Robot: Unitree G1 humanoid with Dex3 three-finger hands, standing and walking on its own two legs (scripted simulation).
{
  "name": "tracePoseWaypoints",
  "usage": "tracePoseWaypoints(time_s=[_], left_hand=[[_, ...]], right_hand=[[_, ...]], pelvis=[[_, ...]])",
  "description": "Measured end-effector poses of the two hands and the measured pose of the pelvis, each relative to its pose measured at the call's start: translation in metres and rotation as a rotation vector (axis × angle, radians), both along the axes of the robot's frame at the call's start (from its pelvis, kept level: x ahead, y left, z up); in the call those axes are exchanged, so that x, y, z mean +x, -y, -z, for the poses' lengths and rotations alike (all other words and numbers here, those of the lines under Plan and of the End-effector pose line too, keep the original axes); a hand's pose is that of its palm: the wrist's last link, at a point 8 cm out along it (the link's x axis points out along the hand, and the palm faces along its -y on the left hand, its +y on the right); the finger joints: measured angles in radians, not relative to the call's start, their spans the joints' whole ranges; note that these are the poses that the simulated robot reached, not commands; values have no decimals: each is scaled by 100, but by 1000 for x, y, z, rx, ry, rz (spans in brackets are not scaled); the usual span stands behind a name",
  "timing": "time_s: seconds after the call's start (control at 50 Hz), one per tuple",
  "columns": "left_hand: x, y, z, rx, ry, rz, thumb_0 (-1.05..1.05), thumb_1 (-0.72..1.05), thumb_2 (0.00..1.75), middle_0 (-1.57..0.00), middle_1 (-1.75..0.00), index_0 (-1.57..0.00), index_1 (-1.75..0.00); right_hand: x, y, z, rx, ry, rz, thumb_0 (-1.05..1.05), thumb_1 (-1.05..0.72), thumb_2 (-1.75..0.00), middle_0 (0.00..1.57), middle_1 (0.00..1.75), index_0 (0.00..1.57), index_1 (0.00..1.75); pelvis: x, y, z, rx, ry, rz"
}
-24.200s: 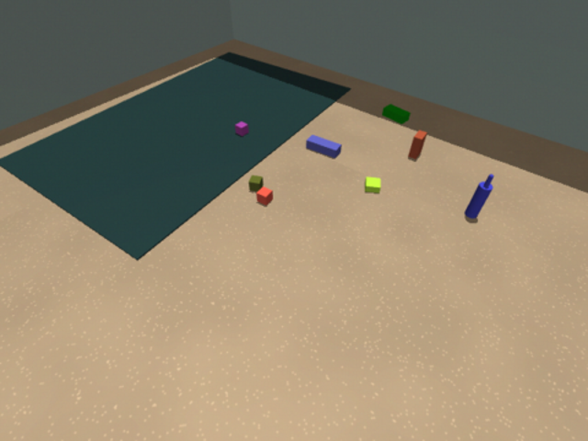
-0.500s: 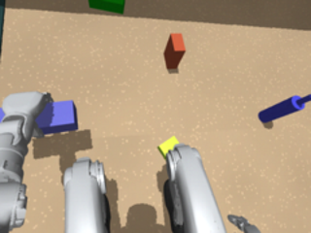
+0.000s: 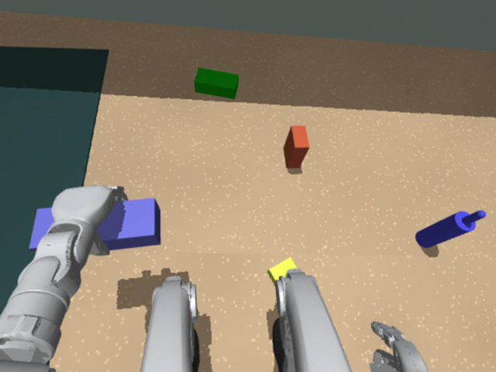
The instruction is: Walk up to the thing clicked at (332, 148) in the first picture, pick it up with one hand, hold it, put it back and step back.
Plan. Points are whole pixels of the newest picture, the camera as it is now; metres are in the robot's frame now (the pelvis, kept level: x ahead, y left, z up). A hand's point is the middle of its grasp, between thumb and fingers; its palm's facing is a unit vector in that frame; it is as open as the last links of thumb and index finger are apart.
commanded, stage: lift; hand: left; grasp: from above
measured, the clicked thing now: (101, 227) +0.40 +0.26 -0.12
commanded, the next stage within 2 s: hold in 0.86 s
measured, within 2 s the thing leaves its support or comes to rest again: neither
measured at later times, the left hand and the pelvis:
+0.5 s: hand (59, 215) +0.35 +0.23 +0.08, palm faces -0.48 -0.07 -0.88, open 10.1 cm; pelvis +0.03 -0.01 +0.16, yaw +1 degrees
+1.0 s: hand (35, 175) +0.36 +0.22 +0.15, palm faces -0.47 -0.08 -0.88, open 10.2 cm; pelvis +0.06 +0.00 +0.23, yaw +1 degrees
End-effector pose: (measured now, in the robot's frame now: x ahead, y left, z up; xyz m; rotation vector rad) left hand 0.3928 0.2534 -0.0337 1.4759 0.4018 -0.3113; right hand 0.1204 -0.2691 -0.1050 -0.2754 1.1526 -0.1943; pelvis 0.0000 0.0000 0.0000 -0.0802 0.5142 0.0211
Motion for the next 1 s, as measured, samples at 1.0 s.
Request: tracePoseWaypoints(time_s=[1.0], left_hand=[[-23, 30, -240, 6, -36, -18, -2, -2, 50, -71, -53, -72, -49]], right_hand=[[35, -4, -221, 51, 114, 70, 1, -90, -89, 20, 30, 20, 30]], pelvis=[[63, 4, -228, 71, 362, 9]])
